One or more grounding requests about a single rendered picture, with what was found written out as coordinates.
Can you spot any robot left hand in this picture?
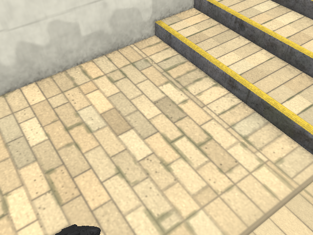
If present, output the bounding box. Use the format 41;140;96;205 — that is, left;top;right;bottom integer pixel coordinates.
55;224;101;235

